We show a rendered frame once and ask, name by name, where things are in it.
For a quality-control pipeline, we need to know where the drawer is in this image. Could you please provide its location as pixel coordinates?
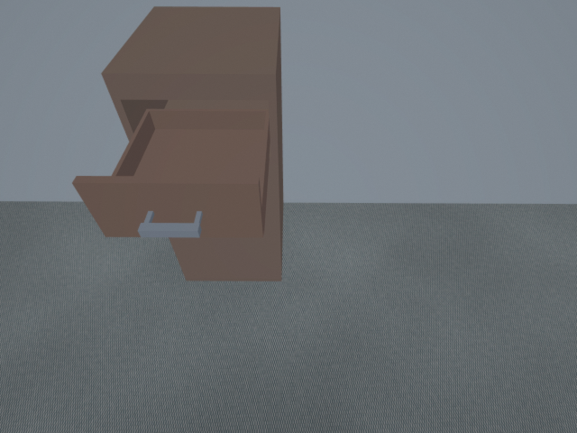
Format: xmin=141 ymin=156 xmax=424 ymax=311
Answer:
xmin=72 ymin=109 xmax=270 ymax=238

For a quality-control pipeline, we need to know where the cabinet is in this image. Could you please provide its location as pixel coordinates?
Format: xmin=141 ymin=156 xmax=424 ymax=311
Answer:
xmin=101 ymin=6 xmax=283 ymax=281

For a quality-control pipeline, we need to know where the handle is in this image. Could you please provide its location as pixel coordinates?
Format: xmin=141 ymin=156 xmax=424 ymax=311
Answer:
xmin=138 ymin=211 xmax=203 ymax=237

